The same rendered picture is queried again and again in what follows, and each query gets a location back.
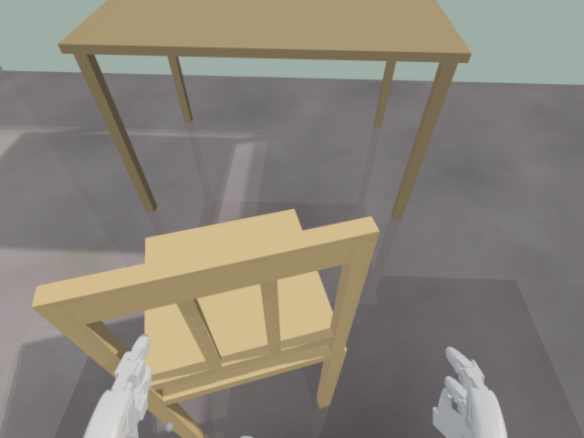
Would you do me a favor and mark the table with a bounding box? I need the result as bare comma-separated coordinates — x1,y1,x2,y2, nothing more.
58,0,472,221

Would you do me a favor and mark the robot left hand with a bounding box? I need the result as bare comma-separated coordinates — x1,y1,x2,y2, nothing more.
83,334,151,438

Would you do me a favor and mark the chair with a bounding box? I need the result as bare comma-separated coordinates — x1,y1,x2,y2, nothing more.
32,209,380,438

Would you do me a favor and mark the robot right hand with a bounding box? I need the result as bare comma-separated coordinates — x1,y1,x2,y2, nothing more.
433,347,507,438

